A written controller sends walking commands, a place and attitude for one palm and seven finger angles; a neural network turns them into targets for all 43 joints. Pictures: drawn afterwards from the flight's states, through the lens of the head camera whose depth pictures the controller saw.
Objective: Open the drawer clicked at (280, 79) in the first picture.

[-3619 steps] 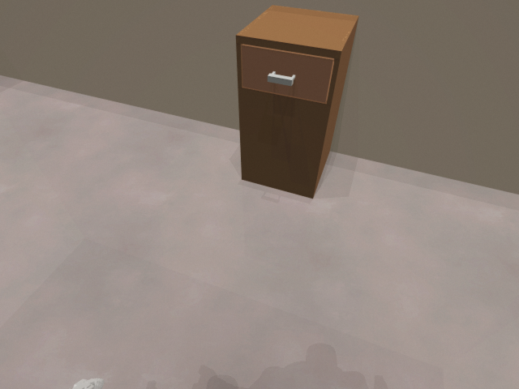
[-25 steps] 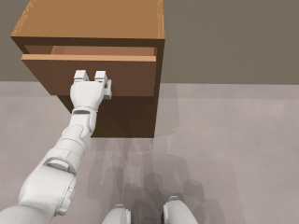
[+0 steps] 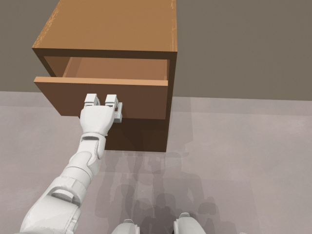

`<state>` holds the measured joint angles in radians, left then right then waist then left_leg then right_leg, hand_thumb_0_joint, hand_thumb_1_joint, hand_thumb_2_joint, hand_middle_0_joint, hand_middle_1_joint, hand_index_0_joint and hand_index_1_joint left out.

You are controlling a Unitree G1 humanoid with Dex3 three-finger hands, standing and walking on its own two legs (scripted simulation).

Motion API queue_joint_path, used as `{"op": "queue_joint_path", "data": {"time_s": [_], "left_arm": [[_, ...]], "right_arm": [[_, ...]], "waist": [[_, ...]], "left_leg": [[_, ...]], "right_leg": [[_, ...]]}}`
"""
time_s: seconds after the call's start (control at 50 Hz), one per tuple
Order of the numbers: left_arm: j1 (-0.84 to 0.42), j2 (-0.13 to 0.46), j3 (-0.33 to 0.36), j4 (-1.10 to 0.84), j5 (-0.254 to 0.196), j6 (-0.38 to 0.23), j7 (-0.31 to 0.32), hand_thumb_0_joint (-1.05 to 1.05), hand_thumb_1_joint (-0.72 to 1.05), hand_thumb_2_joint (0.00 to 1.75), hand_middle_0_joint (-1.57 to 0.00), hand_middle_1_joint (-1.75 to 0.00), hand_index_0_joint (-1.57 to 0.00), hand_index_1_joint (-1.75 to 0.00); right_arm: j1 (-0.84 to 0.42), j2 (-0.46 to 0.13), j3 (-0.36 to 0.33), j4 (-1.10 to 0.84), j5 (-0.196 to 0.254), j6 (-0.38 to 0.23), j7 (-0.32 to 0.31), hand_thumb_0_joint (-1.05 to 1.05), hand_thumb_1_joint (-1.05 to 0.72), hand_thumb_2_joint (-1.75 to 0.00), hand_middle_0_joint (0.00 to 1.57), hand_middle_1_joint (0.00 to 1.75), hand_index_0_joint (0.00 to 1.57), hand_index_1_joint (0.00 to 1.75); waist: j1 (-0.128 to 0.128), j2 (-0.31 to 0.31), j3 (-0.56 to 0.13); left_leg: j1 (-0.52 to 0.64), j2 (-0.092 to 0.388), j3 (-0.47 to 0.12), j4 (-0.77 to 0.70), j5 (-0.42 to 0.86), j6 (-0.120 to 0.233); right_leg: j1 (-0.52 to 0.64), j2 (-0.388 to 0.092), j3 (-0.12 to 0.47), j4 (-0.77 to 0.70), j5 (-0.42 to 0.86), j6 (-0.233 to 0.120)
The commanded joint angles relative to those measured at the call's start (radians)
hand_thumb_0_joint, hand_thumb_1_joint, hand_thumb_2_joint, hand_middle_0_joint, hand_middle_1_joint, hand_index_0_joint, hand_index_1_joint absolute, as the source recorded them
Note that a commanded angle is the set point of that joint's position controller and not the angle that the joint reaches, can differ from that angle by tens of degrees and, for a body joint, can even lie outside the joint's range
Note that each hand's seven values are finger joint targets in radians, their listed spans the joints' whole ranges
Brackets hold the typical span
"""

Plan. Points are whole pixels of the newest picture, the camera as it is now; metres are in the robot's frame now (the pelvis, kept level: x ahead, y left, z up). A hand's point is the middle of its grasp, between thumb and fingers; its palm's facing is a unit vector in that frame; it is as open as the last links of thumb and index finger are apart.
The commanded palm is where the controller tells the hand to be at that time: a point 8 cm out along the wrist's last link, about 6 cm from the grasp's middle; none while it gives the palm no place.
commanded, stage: pull the drawer open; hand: left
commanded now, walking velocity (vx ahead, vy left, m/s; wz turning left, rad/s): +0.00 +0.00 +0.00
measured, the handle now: (105, 110) +0.47 +0.16 -0.03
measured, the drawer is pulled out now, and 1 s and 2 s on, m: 0.10 0.20 0.30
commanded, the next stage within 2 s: none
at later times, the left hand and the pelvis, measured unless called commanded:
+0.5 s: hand (99, 142) +0.36 +0.16 -0.03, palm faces +0.02 -0.01 -1.00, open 8.1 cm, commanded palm +0.32 +0.17 +0.00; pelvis -0.01 +0.00 +0.00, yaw +0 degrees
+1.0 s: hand (96, 160) +0.31 +0.16 -0.03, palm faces +0.03 -0.03 -1.00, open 8.0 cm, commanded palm +0.27 +0.17 +0.00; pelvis +0.00 +0.00 +0.01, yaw +0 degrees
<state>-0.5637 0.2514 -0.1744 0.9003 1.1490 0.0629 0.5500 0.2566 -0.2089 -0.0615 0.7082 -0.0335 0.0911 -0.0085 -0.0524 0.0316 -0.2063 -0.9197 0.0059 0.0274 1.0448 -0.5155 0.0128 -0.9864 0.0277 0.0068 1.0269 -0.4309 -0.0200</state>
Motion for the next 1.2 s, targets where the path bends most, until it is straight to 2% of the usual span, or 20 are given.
{"op": "queue_joint_path", "data": {"time_s": [0.0, 0.04, 0.06, 0.14, 0.2, 0.28, 0.3, 0.36, 0.38, 0.5, 0.58, 0.6, 0.62, 0.74, 0.8, 0.94, 1.02, 1.04, 1.1, 1.18], "left_arm": [[-0.146, 0.074, 0.025, -0.094, -0.01, -0.009, -0.003, 0.0, 0.9, 0.9, -0.4, -1.35, -0.4, -1.35], [-0.119, 0.081, 0.033, -0.096, -0.003, -0.011, 0.004, 0.0, 0.9, 0.9, -0.4, -1.35, -0.4, -1.35], [-0.118, 0.056, 0.011, -0.108, -0.006, -0.011, 0.006, 0.0, 0.9, 0.9, -0.4, -1.35, -0.4, -1.35], [-0.103, 0.09, 0.035, -0.119, -0.006, -0.007, 0.011, 0.0, 0.9, 0.9, -0.4, -1.35, -0.4, -1.35], [-0.073, 0.066, 0.023, -0.134, -0.009, -0.004, 0.013, 0.0, 0.9, 0.9, -0.4, -1.35, -0.4, -1.35], [-0.038, 0.03, -0.008, -0.14, -0.009, 0.003, 0.017, 0.0, 0.9, 0.9, -0.4, -1.35, -0.4, -1.35], [-0.046, 0.051, 0.009, -0.159, -0.011, 0.002, 0.017, 0.0, 0.9, 0.9, -0.4, -1.35, -0.4, -1.35], [-0.011, 0.053, 0.006, -0.167, -0.008, 0.006, 0.018, 0.0, 0.9, 0.9, -0.4, -1.35, -0.4, -1.35], [-0.007, 0.032, -0.014, -0.178, -0.012, 0.006, 0.016, 0.0, 0.9, 0.9, -0.4, -1.35, -0.4, -1.35], [0.081, 0.084, 0.032, -0.227, -0.017, 0.013, 0.014, 0.0, 0.9, 0.9, -0.4, -1.35, -0.4, -1.35], [0.128, 0.043, -0.003, -0.264, -0.013, 0.013, 0.015, 0.0, 0.9, 0.9, -0.4, -1.35, -0.4, -1.35], [0.152, 0.074, 0.026, -0.278, -0.012, 0.014, 0.017, 0.0, 0.9, 0.9, -0.4, -1.35, -0.4, -1.35], [0.159, 0.056, 0.009, -0.291, -0.011, 0.017, 0.017, 0.0, 0.9, 0.9, -0.4, -1.35, -0.4, -1.35], [0.246, 0.041, -0.002, -0.346, -0.012, 0.027, 0.018, 0.0, 0.9, 0.9, -0.4, -1.35, -0.4, -1.35], [0.291, 0.029, -0.008, -0.396, -0.013, 0.03, 0.023, 0.0, 0.9, 0.9, -0.4, -1.35, -0.4, -1.35], [0.378, 0.018, -0.021, -0.443, -0.007, 0.041, 0.027, 0.0, 0.9, 0.9, -0.4, -1.35, -0.4, -1.35], [0.436, -0.002, -0.044, -0.509, -0.006, 0.04, 0.029, 0.0, 0.9, 0.9, -0.4, -1.35, -0.4, -1.35], [0.477, 0.01, -0.028, -0.505, -0.01, 0.042, 0.029, 0.0, 0.9, 0.9, -0.4, -1.35, -0.4, -1.35], [0.496, 0.028, -0.012, -0.535, -0.01, 0.043, 0.03, 0.0, 0.9, 0.9, -0.4, -1.35, -0.4, -1.35], [0.529, 0.0, -0.043, -0.566, -0.004, 0.041, 0.034, 0.0, 0.9, 0.9, -0.4, -1.35, -0.4, -1.35]], "right_arm": [[0.056, -0.136, -0.047, -0.081, 0.003, -0.032, -0.007, 0.0, -0.9, -0.9, 0.2, 0.3, 0.2, 0.3], [0.052, -0.134, -0.046, -0.08, 0.003, -0.034, -0.008, 0.0, -0.9, -0.9, 0.2, 0.3, 0.2, 0.3], [0.047, -0.132, -0.046, -0.082, 0.003, -0.037, -0.007, 0.0, -0.9, -0.9, 0.2, 0.3, 0.2, 0.3], [0.033, -0.135, -0.043, -0.082, 0.007, -0.04, -0.009, 0.0, -0.9, -0.9, 0.2, 0.3, 0.2, 0.3], [0.023, -0.133, -0.045, -0.088, 0.008, -0.046, -0.01, 0.0, -0.9, -0.9, 0.2, 0.3, 0.2, 0.3], [0.008, -0.129, -0.042, -0.093, 0.012, -0.051, -0.009, 0.0, -0.9, -0.9, 0.2, 0.3, 0.2, 0.3], [0.003, -0.132, -0.043, -0.093, 0.01, -0.053, -0.01, 0.0, -0.9, -0.9, 0.2, 0.3, 0.2, 0.3], [-0.006, -0.13, -0.038, -0.099, 0.013, -0.056, -0.014, 0.0, -0.9, -0.9, 0.2, 0.3, 0.2, 0.3], [-0.012, -0.128, -0.037, -0.103, 0.013, -0.058, -0.013, 0.0, -0.9, -0.9, 0.2, 0.3, 0.2, 0.3], [-0.041, -0.131, -0.031, -0.115, 0.016, -0.064, -0.02, 0.0, -0.9, -0.9, 0.2, 0.3, 0.2, 0.3], [-0.051, -0.126, -0.029, -0.124, 0.015, -0.071, -0.022, 0.0, -0.9, -0.9, 0.2, 0.3, 0.2, 0.3], [-0.058, -0.13, -0.029, -0.127, 0.016, -0.071, -0.022, 0.0, -0.9, -0.9, 0.2, 0.3, 0.2, 0.3], [-0.056, -0.127, -0.029, -0.128, 0.016, -0.07, -0.02, 0.0, -0.9, -0.9, 0.2, 0.3, 0.2, 0.3], [-0.083, -0.124, -0.024, -0.145, 0.017, -0.075, -0.019, 0.0, -0.9, -0.9, 0.2, 0.3, 0.2, 0.3], [-0.09, -0.125, -0.026, -0.152, 0.015, -0.076, -0.015, 0.0, -0.9, -0.9, 0.2, 0.3, 0.2, 0.3], [-0.116, -0.121, -0.02, -0.162, 0.017, -0.078, -0.012, 0.0, -0.9, -0.9, 0.2, 0.3, 0.2, 0.3], [-0.129, -0.118, -0.019, -0.176, 0.014, -0.079, -0.005, 0.0, -0.9, -0.9, 0.2, 0.3, 0.2, 0.3], [-0.131, -0.117, -0.017, -0.178, 0.017, -0.077, -0.004, 0.0, -0.9, -0.9, 0.2, 0.3, 0.2, 0.3], [-0.148, -0.119, -0.012, -0.186, 0.016, -0.079, -0.006, 0.0, -0.9, -0.9, 0.2, 0.3, 0.2, 0.3], [-0.159, -0.113, -0.009, -0.191, 0.012, -0.085, -0.001, 0.0, -0.9, -0.9, 0.2, 0.3, 0.2, 0.3]], "waist": [[-0.004, -0.076, -0.318], [0.007, -0.074, -0.321], [0.004, -0.072, -0.316], [0.01, -0.093, -0.295], [0.017, -0.075, -0.292], [0.018, -0.096, -0.274], [0.019, -0.078, -0.283], [0.024, -0.103, -0.273], [0.023, -0.089, -0.259], [0.042, -0.104, -0.258], [0.041, -0.112, -0.245], [0.054, -0.103, -0.258], [0.049, -0.084, -0.257], [0.055, -0.102, -0.223], [0.062, -0.085, -0.256], [0.062, -0.115, -0.203], [0.068, -0.088, -0.224], [0.074, -0.115, -0.217], [0.076, -0.116, -0.201], [0.076, -0.101, -0.192]], "left_leg": [[0.158, -0.036, -0.003, -0.109, 0.342, 0.01], [0.166, -0.034, -0.002, -0.112, 0.343, 0.009], [0.17, -0.033, 0.0, -0.112, 0.347, 0.01], [0.149, -0.036, 0.001, -0.119, 0.306, 0.009], [0.163, -0.039, -0.001, -0.126, 0.302, 0.009], [0.165, -0.038, 0.001, -0.132, 0.279, 0.008], [0.171, -0.04, -0.002, -0.131, 0.282, 0.008], [0.164, -0.04, 0.0, -0.135, 0.267, 0.007], [0.169, -0.04, 0.001, -0.139, 0.26, 0.007], [0.16, -0.045, 0.003, -0.141, 0.251, 0.007], [0.174, -0.043, 0.006, -0.142, 0.256, 0.006], [0.174, -0.045, 0.005, -0.141, 0.261, 0.004], [0.186, -0.043, 0.007, -0.142, 0.272, 0.004], [0.186, -0.045, 0.007, -0.145, 0.255, 0.002], [0.209, -0.044, 0.001, -0.143, 0.289, -0.001], [0.209, -0.042, 0.0, -0.142, 0.264, -0.002], [0.244, -0.039, -0.003, -0.14, 0.305, -0.004], [0.233, -0.041, -0.004, -0.141, 0.297, -0.005], [0.22, -0.043, -0.007, -0.142, 0.275, -0.006], [0.23, -0.041, -0.006, -0.137, 0.271, -0.006]], "right_leg": [[0.295, 0.019, -0.007, -0.128, 0.345, -0.026], [0.293, 0.019, -0.005, -0.125, 0.341, -0.026], [0.291, 0.019, -0.005, -0.129, 0.347, -0.025], [0.303, 0.015, 0.003, -0.138, 0.314, -0.023], [0.299, 0.016, -0.001, -0.144, 0.297, -0.028], [0.292, 0.016, -0.002, -0.15, 0.271, -0.026], [0.293, 0.017, -0.001, -0.15, 0.273, -0.029], [0.301, 0.014, 0.004, -0.153, 0.262, -0.024], [0.291, 0.015, 0.0, -0.157, 0.252, -0.026], [0.328, 0.013, 0.015, -0.166, 0.258, -0.025], [0.318, 0.012, 0.013, -0.166, 0.261, -0.022], [0.327, 0.013, 0.017, -0.164, 0.265, -0.026], [0.326, 0.012, 0.015, -0.161, 0.28, -0.026], [0.321, 0.013, 0.015, -0.167, 0.263, -0.024], [0.332, 0.016, 0.007, -0.153, 0.294, -0.029], [0.31, 0.016, 0.006, -0.16, 0.262, -0.026], [0.314, 0.018, 0.001, -0.148, 0.297, -0.031], [0.324, 0.019, 0.002, -0.149, 0.293, -0.03], [0.326, 0.019, 0.008, -0.154, 0.276, -0.03], [0.309, 0.018, 0.005, -0.149, 0.269, -0.029]]}}
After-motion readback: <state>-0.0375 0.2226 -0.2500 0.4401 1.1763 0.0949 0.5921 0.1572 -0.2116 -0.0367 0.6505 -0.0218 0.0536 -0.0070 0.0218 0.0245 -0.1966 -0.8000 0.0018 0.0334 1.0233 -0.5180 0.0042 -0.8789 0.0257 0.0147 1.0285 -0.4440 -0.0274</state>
